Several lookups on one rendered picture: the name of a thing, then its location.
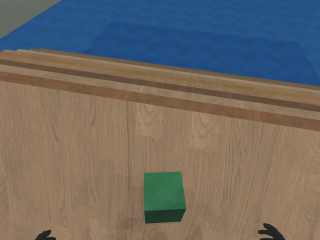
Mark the right robot hand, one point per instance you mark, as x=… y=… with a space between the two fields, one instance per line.
x=271 y=231

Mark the left robot hand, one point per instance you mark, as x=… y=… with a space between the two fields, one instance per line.
x=44 y=234

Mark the carton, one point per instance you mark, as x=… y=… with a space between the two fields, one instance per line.
x=164 y=198

